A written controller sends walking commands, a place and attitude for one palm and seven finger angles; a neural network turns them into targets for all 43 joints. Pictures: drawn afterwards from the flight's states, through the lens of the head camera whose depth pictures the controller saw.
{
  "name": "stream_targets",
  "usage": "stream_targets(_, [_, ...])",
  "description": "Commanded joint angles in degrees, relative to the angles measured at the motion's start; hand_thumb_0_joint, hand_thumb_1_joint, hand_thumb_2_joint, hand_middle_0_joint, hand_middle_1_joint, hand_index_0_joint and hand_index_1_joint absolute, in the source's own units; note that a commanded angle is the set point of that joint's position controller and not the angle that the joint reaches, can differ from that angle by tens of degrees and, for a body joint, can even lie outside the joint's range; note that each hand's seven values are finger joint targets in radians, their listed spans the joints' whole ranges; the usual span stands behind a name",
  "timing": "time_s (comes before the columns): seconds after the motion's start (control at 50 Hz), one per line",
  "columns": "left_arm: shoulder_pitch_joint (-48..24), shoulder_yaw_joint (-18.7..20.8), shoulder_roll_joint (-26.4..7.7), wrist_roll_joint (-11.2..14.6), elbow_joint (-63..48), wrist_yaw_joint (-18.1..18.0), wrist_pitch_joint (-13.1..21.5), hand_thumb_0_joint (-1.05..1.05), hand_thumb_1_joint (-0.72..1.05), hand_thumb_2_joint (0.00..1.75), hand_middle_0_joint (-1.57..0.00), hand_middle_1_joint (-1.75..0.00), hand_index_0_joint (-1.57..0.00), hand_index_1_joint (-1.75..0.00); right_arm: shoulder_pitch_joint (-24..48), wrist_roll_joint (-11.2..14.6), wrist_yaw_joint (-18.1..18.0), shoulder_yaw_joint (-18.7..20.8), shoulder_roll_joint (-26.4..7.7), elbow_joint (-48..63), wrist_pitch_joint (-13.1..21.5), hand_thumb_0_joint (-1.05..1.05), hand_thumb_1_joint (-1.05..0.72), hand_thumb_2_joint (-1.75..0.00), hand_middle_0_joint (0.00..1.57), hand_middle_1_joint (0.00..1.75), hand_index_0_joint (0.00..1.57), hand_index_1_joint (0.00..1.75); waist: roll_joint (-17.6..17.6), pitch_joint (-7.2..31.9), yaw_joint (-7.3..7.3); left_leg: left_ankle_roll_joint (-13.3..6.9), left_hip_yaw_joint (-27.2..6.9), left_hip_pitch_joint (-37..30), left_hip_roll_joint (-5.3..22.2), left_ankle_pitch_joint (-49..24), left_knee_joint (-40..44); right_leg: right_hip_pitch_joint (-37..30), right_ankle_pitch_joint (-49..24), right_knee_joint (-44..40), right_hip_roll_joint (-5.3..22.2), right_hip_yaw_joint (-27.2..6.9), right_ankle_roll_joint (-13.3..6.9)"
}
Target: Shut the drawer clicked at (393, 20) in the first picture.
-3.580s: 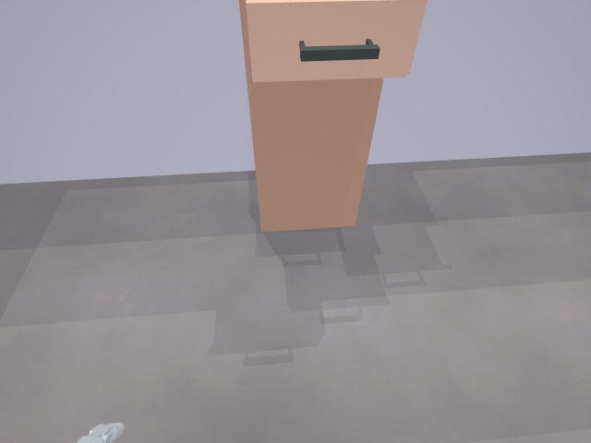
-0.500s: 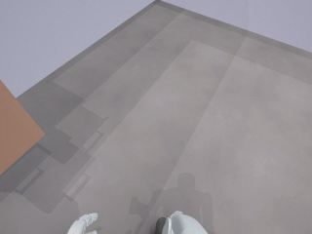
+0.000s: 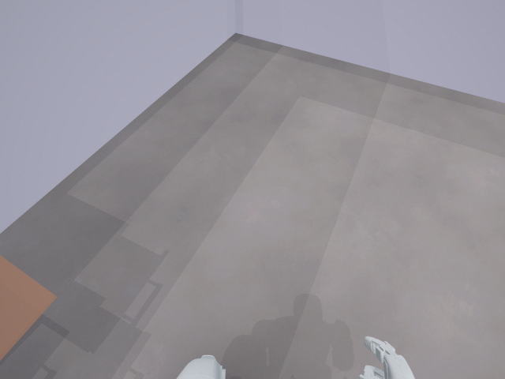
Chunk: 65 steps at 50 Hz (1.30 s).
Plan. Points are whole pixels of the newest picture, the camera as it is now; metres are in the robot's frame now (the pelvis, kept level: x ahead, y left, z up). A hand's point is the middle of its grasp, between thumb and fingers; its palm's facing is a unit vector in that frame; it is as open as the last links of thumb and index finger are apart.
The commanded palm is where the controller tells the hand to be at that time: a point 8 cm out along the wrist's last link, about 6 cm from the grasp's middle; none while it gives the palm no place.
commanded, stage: walk to a spot facing it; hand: left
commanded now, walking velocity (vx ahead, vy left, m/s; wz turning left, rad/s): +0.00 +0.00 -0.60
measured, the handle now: out of the picture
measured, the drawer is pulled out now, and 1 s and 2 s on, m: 0.25 0.25 0.25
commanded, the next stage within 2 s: turn to face it in 0.32 s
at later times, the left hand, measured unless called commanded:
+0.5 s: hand (187, 302) +0.26 +0.17 -0.15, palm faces -0.32 -0.92 -0.23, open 7.4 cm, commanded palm none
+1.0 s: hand (158, 346) +0.18 +0.21 -0.19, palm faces -0.05 -0.98 -0.18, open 7.3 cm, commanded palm none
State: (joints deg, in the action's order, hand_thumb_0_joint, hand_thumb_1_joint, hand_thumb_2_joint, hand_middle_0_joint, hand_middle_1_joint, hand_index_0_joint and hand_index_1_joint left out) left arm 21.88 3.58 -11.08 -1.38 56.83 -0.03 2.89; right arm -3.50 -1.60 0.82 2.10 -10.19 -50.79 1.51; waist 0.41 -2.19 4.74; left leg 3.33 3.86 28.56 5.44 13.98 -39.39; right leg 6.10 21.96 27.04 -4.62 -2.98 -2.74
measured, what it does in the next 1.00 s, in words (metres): steps on the spot: left foot, then right foot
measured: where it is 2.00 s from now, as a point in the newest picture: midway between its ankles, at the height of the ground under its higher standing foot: outside the picture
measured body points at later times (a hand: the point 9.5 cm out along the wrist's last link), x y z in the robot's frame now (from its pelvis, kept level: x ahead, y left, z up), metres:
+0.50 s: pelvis +0.09 +0.02 +0.00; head +0.11 +0.01 +0.45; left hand +0.28 +0.22 -0.13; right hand -0.01 -0.22 -0.14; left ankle +0.10 +0.12 -0.73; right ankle +0.09 -0.12 -0.70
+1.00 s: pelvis +0.08 +0.03 -0.01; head +0.11 +0.06 +0.44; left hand +0.19 +0.26 -0.17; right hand +0.08 -0.22 -0.14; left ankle +0.11 +0.11 -0.73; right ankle +0.06 -0.11 -0.68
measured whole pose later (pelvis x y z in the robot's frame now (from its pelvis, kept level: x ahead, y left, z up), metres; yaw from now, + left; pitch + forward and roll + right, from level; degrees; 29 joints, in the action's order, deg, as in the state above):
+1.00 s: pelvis +0.08 +0.03 -0.01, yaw -5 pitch +0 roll -2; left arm 9.1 5.2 -11.7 -1.2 54.8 -1.1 -3.9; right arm -15.3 -2.0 0.2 4.0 -9.3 -55.1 -1.4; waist -2.3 -3.6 -1.9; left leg -3.7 7.5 21.7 2.9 19.4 -40.8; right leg 26.2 27.0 58.2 6.7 8.0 3.2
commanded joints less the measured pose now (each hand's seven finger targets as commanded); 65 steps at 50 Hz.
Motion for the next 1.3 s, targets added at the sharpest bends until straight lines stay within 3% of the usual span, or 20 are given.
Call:
stream_targets(0.0, [-0.8,2.3,-7.6,1.4,-4.5,-0.6,0.5,0.00,0.90,0.90,-0.20,-0.30,-0.20,-0.30,-16.1,-0.1,-2.3,3.1,-12.0,0.0,2.7,0.00,-0.90,-0.90,0.20,0.30,0.20,0.30,2.3,13.5,-9.53,-4.0,-7.6,-36.8,8.2,-19.9,14.8,14.2,-29.8,21.5,5.6,-5.9,-0.4])
stream_targets(0.02, [1.4,1.6,-4.9,2.0,-4.7,-0.1,0.8,0.00,0.90,0.90,-0.20,-0.30,-0.20,-0.30,-22.2,-0.1,-2.4,4.0,-17.0,-1.5,2.7,0.00,-0.90,-0.90,0.20,0.30,0.20,0.30,15.9,19.7,-10.13,-11.7,-23.6,-48.8,26.5,-42.5,12.5,28.0,12.2,40.8,0.7,1.8,2.8])
stream_targets(0.04, [1.2,2.0,-7.3,1.2,-4.3,-0.5,0.4,0.00,0.90,0.90,-0.20,-0.30,-0.20,-0.30,-21.8,0.5,-2.3,2.9,-15.0,-1.2,1.8,0.00,-0.90,-0.90,0.20,0.30,0.20,0.30,9.3,17.2,-9.97,-14.6,-21.1,-42.8,27.4,-45.7,13.5,28.2,13.4,48.9,3.9,-0.6,2.9])
stream_targets(0.1, [-3.1,2.5,-6.2,0.1,-4.2,0.8,-1.6,0.00,0.90,0.90,-0.20,-0.30,-0.20,-0.30,-10.5,0.5,-2.7,0.8,-8.2,0.7,2.2,0.00,-0.90,-0.90,0.20,0.30,0.20,0.30,7.5,2.8,-5.68,-9.9,-7.9,-22.7,19.7,-33.6,19.1,28.2,4.2,50.6,8.8,1.6,5.0])
stream_targets(0.18, [-0.5,2.5,-2.7,0.1,-3.8,1.5,-4.8,0.00,0.90,0.90,-0.20,-0.30,-0.20,-0.30,-9.1,0.6,-2.9,1.0,-6.7,-0.1,1.8,0.00,-0.90,-0.90,0.20,0.30,0.20,0.30,10.8,1.6,-2.84,-8.0,4.0,-15.6,14.7,-26.4,20.9,24.3,-2.4,46.3,9.1,4.6,5.7])
stream_targets(0.4, [-13.8,1.9,-2.0,-0.2,-9.0,1.6,-5.7,0.00,0.90,0.90,-0.20,-0.30,-0.20,-0.30,-14.4,-0.2,-2.2,3.4,-9.7,-2.1,0.0,0.00,-0.90,-0.90,0.20,0.30,0.20,0.30,10.5,0.7,-6.98,-9.7,8.8,-21.9,17.6,-21.2,19.2,22.6,-2.8,21.5,9.8,9.0,6.1])
stream_targets(0.48, [-8.0,1.2,-2.3,-0.6,-6.1,0.2,-3.4,0.00,0.90,0.90,-0.20,-0.30,-0.20,-0.30,-15.9,-0.1,-1.9,2.9,-9.6,-4.4,-0.4,0.00,-0.90,-0.90,0.20,0.30,0.20,0.30,6.0,4.5,-4.26,-6.7,8.5,-18.0,14.8,-20.6,9.3,6.1,-12.0,1.9,7.1,10.1,4.1])
stream_targets(0.5, [-5.0,1.2,-5.7,-1.0,-4.6,-0.4,-2.3,0.00,0.90,0.90,-0.20,-0.30,-0.20,-0.30,-17.6,0.4,-1.4,2.2,-6.8,-4.9,-0.3,0.00,-0.90,-0.90,0.20,0.30,0.20,0.30,-1.6,7.3,-3.07,-3.7,9.8,-12.6,11.4,-13.5,1.9,-2.8,-21.8,-3.1,12.2,5.0,2.9])
stream_targets(0.52, [-2.2,1.5,-10.1,-0.8,-2.9,-1.2,-1.0,0.00,0.90,0.90,-0.20,-0.30,-0.20,-0.30,-17.6,1.0,-1.3,0.4,-1.6,-3.9,-0.4,0.00,-0.90,-0.90,0.20,0.30,0.20,0.30,-15.3,11.8,-2.34,-1.0,10.4,-3.3,5.0,14.8,-6.4,-9.8,-40.5,-4.2,25.9,-8.4,-1.5])
stream_targets(0.54, [-2.2,0.8,-11.5,0.2,-2.4,-1.3,-0.9,0.00,0.90,0.90,-0.20,-0.30,-0.20,-0.30,-16.4,1.3,-1.8,0.3,-2.7,-3.5,-1.3,0.00,-0.90,-0.90,0.20,0.30,0.20,0.30,-12.9,12.9,-2.08,-1.0,3.1,-5.3,3.3,24.0,-9.6,-6.2,-47.2,-4.4,28.8,-7.4,-7.0])
stream_targets(0.56, [-5.7,0.5,-11.0,0.2,-2.8,-1.5,-1.0,0.00,0.90,0.90,-0.20,-0.30,-0.20,-0.30,-16.7,1.3,-1.9,0.4,-2.5,-4.3,-1.9,0.00,-0.90,-0.90,0.20,0.30,0.20,0.30,-8.7,10.6,-3.36,-1.3,1.0,-6.1,3.2,22.5,-12.0,-3.2,-43.9,-5.0,27.2,-2.4,-7.9])
stream_targets(0.6, [-9.7,0.8,-9.0,0.2,-3.0,-2.2,-1.3,0.00,0.90,0.90,-0.20,-0.30,-0.20,-0.30,-17.3,1.1,-1.9,0.7,-2.8,-5.5,-3.1,0.00,-0.90,-0.90,0.20,0.30,0.20,0.30,-16.3,8.7,-4.23,-0.6,-0.7,-3.2,2.0,19.1,-17.8,-1.7,-40.2,-5.9,26.1,-1.9,-6.6])
stream_targets(0.68, [-13.4,0.6,-7.9,0.1,-4.1,-2.4,-2.2,0.00,0.90,0.90,-0.20,-0.30,-0.20,-0.30,-17.3,1.0,-1.4,1.4,-2.6,-7.1,-4.0,0.00,-0.90,-0.90,0.20,0.30,0.20,0.30,-8.8,0.6,-5.61,0.3,0.1,-2.9,1.0,13.7,-21.3,6.8,-32.1,-7.4,25.0,6.0,-5.3])
stream_targets(0.8, [-13.7,2.1,-8.6,-0.4,-4.8,-2.6,-3.1,0.00,0.90,0.90,-0.20,-0.30,-0.20,-0.30,-16.0,0.8,-0.5,2.2,-1.3,-4.2,-3.7,0.00,-0.90,-0.90,0.20,0.30,0.20,0.30,-9.1,-0.7,-5.48,-0.1,2.4,-6.0,1.2,12.0,-8.4,9.7,-16.7,-5.8,27.1,8.8,-3.7])
stream_targets(0.86, [-13.7,2.4,-7.3,0.5,-5.9,-2.2,-4.0,0.00,0.90,0.90,-0.20,-0.30,-0.20,-0.30,-20.1,0.3,-0.4,2.8,-2.9,-4.3,-3.2,0.00,-0.90,-0.90,0.20,0.30,0.20,0.30,-1.4,2.4,-7.73,-0.9,3.0,-15.2,0.0,-0.9,7.5,13.7,-7.8,5.1,23.4,13.1,0.8])
stream_targets(0.9, [-15.8,1.5,-1.9,0.9,-9.8,-1.5,-4.9,0.00,0.90,0.90,-0.20,-0.30,-0.20,-0.30,-23.1,-0.3,-0.9,4.9,-11.9,-3.0,-2.4,0.00,-0.90,-0.90,0.20,0.30,0.20,0.30,22.8,0.9,-9.92,-11.0,-27.3,-16.2,18.6,-11.7,24.0,28.6,14.7,30.3,10.8,13.7,7.3])
stream_targets(0.94, [-18.5,2.2,-2.5,-0.1,-9.9,-1.1,-5.1,0.00,0.90,0.90,-0.20,-0.30,-0.20,-0.30,-20.0,-0.4,-1.8,5.0,-11.8,-2.7,-1.9,0.00,-0.90,-0.90,0.20,0.30,0.20,0.30,13.2,2.0,-8.86,-12.0,-26.8,-13.7,16.3,-3.5,26.2,30.7,6.7,41.5,11.7,4.7,6.0])
stream_targets(1.0, [-14.6,2.8,-4.0,-0.1,-7.3,-0.4,-4.8,0.00,0.90,0.90,-0.20,-0.30,-0.20,-0.30,-12.7,0.2,-2.4,3.7,-9.3,-0.3,-1.0,0.00,-0.90,-0.90,0.20,0.30,0.20,0.30,7.6,4.8,-6.04,-8.1,-17.7,-17.8,10.3,-7.8,23.4,30.9,-3.5,43.4,11.6,3.0,7.2])
stream_targets(1.06, [-12.4,2.8,-5.1,0.2,-6.1,-0.6,-5.0,0.00,0.90,0.90,-0.20,-0.30,-0.20,-0.30,-13.2,0.4,-2.5,4.0,-10.2,-0.2,-0.8,0.00,-0.90,-0.90,0.20,0.30,0.20,0.30,3.9,6.9,-6.18,-9.5,-16.7,-21.5,8.8,-11.9,22.6,29.3,-4.5,40.8,10.8,2.4,8.2])
stream_targets(1.28, [-13.7,2.4,-6.6,0.5,-8.1,-1.1,-5.2,0.00,0.90,0.90,-0.20,-0.30,-0.20,-0.30,-12.5,0.2,-1.5,5.0,-13.3,0.3,-2.4,0.00,-0.90,-0.90,0.20,0.30,0.20,0.30,7.9,5.1,-7.64,-12.7,-25.8,-19.2,7.2,-1.4,24.0,22.8,1.9,24.8,8.1,2.2,8.0])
